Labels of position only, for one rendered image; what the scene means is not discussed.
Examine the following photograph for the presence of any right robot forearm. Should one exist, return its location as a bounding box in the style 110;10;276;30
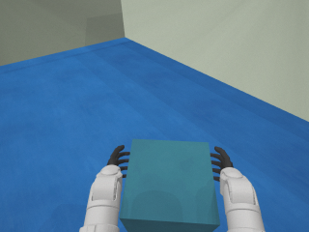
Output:
219;167;266;232

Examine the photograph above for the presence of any right robot hand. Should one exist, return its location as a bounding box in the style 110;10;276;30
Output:
210;146;234;182

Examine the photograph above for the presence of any left robot hand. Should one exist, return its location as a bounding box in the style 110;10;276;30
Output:
106;145;130;178

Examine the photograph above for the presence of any left robot forearm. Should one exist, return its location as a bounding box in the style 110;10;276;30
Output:
79;164;123;232

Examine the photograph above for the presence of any carton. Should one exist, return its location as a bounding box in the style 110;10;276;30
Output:
119;138;220;232

